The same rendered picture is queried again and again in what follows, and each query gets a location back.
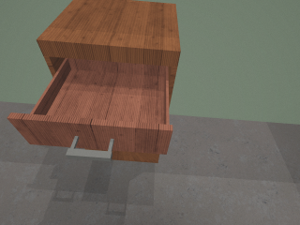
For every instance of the drawer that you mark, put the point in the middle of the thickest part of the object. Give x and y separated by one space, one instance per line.
99 101

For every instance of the cabinet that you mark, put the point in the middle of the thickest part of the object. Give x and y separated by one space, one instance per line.
122 31

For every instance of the handle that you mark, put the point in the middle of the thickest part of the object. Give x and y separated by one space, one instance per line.
87 154

